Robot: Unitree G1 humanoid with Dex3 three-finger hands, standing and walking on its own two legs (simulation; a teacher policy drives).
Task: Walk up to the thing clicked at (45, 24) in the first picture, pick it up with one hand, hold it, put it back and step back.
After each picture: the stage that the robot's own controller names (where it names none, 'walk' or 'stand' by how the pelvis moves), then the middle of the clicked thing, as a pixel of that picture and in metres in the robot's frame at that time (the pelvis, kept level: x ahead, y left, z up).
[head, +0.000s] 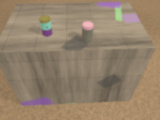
stand; (46, 26) +0.86 +0.25 -0.07
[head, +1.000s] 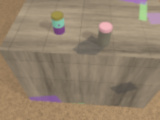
walk; (58, 23) +0.76 +0.20 -0.07
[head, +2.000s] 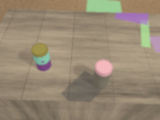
stand; (42, 57) +0.50 +0.20 -0.05
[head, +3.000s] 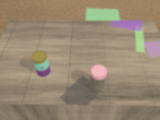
stand; (41, 64) +0.51 +0.21 -0.07
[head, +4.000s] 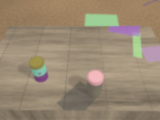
stand; (39, 69) +0.50 +0.22 -0.08
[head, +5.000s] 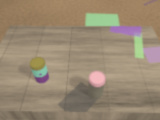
stand; (39, 70) +0.49 +0.22 -0.08
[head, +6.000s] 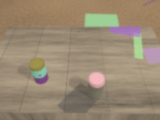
stand; (39, 71) +0.48 +0.22 -0.08
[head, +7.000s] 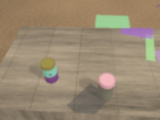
rise first; (50, 71) +0.49 +0.20 -0.08
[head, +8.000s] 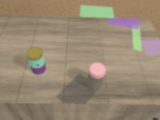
go down; (36, 61) +0.51 +0.19 -0.06
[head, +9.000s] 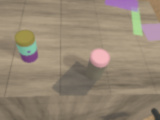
go down; (27, 47) +0.50 +0.18 -0.01
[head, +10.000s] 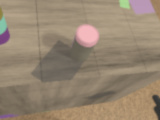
close in; out of the picture +0.52 +0.20 +0.03
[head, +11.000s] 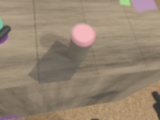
close; out of the picture +0.53 +0.20 +0.04
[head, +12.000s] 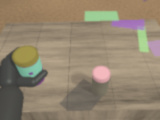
lift; (30, 67) +0.35 +0.17 +0.13
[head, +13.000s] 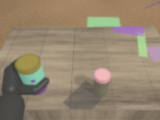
hold; (32, 75) +0.33 +0.17 +0.12
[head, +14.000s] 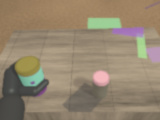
hold; (32, 77) +0.33 +0.17 +0.12
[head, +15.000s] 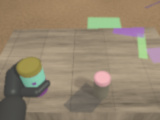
hold; (33, 77) +0.33 +0.17 +0.11
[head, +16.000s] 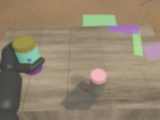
crouch; (28, 56) +0.40 +0.18 +0.13
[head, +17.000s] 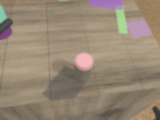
lower; out of the picture +0.52 +0.21 +0.14
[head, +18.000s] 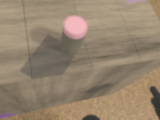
lower; out of the picture +0.55 +0.21 +0.04
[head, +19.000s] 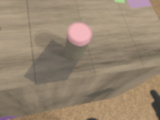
lower; out of the picture +0.53 +0.21 +0.04
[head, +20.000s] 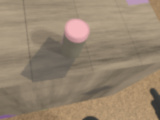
lower; out of the picture +0.54 +0.22 +0.04
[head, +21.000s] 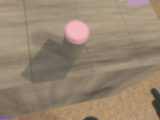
lower; out of the picture +0.54 +0.22 +0.04
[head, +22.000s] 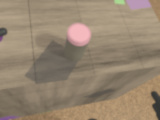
open; out of the picture +0.53 +0.21 +0.03
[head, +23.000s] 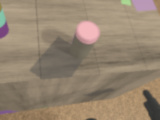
sink last; out of the picture +0.53 +0.20 +0.03
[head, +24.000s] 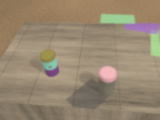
sink last; (50, 63) +0.51 +0.20 -0.03
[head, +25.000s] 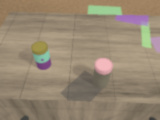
stand; (41, 56) +0.52 +0.20 -0.02
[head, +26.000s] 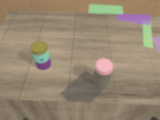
stand; (41, 56) +0.51 +0.20 -0.01
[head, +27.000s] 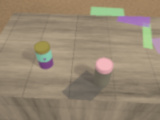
stand; (44, 55) +0.52 +0.20 -0.02
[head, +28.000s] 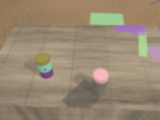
stand; (44, 66) +0.51 +0.20 -0.08
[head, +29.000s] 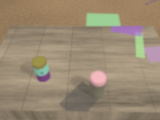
stand; (41, 69) +0.50 +0.21 -0.08
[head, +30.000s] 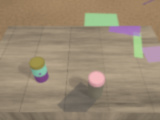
stand; (39, 70) +0.49 +0.22 -0.08
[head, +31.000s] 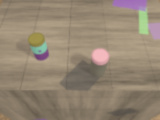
walk; (39, 47) +0.53 +0.21 -0.06
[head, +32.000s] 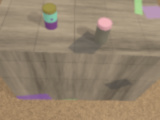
walk; (50, 17) +0.71 +0.18 -0.06
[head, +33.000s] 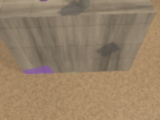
walk; out of the picture +0.98 +0.28 -0.05
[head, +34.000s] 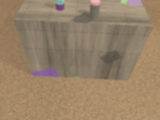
stand; (59, 1) +1.12 +0.20 -0.07
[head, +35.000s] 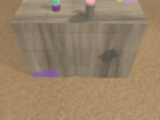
stand; (55, 2) +1.13 +0.21 -0.08
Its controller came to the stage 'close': yes
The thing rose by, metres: 0.21
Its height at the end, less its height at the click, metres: +0.00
